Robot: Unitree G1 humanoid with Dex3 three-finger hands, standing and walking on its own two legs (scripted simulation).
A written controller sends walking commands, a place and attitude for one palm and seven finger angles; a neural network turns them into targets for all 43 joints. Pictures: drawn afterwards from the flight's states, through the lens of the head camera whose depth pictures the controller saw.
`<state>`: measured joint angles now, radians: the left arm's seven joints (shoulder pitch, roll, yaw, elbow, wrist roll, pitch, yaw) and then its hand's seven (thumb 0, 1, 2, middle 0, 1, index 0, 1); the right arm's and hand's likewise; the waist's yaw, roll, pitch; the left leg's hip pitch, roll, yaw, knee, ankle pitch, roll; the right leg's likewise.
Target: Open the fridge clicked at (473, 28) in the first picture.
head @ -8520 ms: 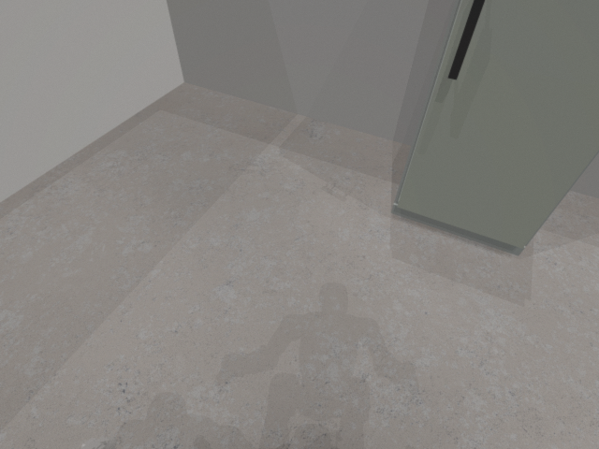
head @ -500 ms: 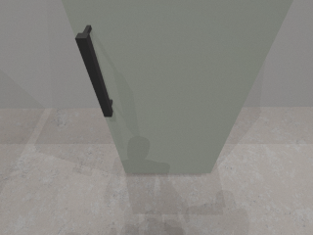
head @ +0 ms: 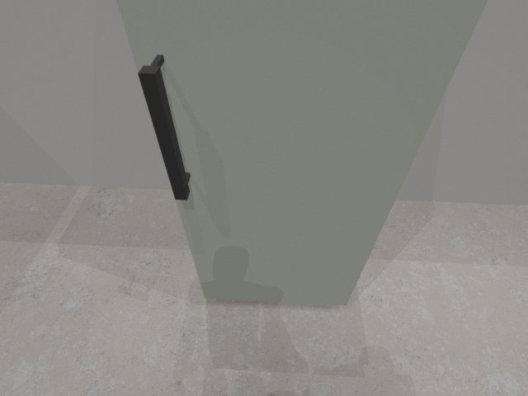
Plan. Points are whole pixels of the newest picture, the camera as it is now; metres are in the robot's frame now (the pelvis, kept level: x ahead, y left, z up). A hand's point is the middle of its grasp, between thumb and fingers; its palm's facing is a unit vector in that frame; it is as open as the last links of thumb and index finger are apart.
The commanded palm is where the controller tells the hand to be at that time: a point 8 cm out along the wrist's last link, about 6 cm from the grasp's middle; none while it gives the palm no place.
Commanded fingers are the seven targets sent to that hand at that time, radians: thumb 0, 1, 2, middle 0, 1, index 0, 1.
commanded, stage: come to a stop and stand still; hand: left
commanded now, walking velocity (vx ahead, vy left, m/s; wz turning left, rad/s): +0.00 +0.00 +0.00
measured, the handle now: (172, 135) +0.54 +0.21 +0.10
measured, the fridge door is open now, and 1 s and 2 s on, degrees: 0 0 0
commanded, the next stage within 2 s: look again from close up in 0.78 s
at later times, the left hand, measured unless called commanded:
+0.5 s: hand out of the picture +0.02 +0.22 -0.18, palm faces +0.02 -0.98 -0.22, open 7.4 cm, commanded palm none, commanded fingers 0.00 0.90 0.90 -0.20 -0.30 -0.20 -0.30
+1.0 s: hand out of the picture +0.03 +0.22 -0.18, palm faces +0.00 -0.98 -0.21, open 7.4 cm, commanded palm none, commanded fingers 0.00 0.90 0.90 -0.20 -0.30 -0.20 -0.30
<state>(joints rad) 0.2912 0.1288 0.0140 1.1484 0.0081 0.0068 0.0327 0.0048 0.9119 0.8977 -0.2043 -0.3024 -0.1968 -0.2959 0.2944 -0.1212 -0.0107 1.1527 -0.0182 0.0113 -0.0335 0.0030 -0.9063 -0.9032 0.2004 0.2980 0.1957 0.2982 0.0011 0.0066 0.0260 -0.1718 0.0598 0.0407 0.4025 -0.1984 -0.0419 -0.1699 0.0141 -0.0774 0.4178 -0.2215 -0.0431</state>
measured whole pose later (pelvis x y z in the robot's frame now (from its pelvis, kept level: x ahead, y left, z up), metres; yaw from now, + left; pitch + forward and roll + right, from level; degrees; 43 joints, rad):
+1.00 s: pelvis +0.02 +0.04 +0.00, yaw -1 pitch -1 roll +0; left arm 0.25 0.18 0.00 1.10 0.02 -0.01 0.03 0.00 0.90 0.90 -0.20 -0.30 -0.20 -0.30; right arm 0.23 -0.17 0.01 1.11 -0.02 -0.02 -0.03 0.00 -0.91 -0.90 0.20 0.30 0.20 0.30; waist 0.01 -0.01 0.03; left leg -0.16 0.00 0.07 0.45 -0.27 0.02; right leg -0.19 -0.04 -0.04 0.47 -0.27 0.01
